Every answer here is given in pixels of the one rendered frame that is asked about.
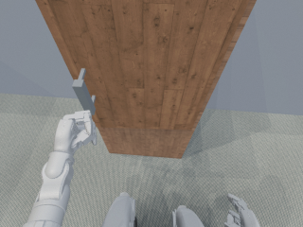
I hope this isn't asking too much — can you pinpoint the robot left forearm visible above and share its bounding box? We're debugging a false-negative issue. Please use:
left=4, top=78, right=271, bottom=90
left=22, top=150, right=75, bottom=227

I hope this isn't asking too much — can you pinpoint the left robot hand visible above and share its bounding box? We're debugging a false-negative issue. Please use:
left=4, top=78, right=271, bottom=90
left=53, top=110, right=98, bottom=156

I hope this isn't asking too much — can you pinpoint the right robot thigh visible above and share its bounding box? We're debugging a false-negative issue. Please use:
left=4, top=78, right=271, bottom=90
left=170, top=208, right=204, bottom=227

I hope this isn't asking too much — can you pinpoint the handle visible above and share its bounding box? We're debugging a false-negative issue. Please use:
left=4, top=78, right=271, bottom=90
left=72, top=68, right=96, bottom=115

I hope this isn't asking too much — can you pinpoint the robot left shin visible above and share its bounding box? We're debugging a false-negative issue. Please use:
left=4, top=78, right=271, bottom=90
left=119, top=192, right=134, bottom=227

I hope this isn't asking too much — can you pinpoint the right robot hand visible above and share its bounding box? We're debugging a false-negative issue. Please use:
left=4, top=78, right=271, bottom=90
left=224, top=193, right=260, bottom=227

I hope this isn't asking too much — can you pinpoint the cupboard door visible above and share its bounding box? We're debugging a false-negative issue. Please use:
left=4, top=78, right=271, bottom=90
left=35, top=0, right=250, bottom=131

